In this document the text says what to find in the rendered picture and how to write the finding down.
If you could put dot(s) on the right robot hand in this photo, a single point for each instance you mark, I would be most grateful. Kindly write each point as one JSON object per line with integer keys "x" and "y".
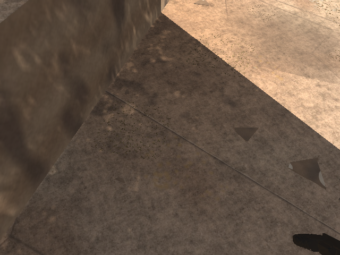
{"x": 324, "y": 244}

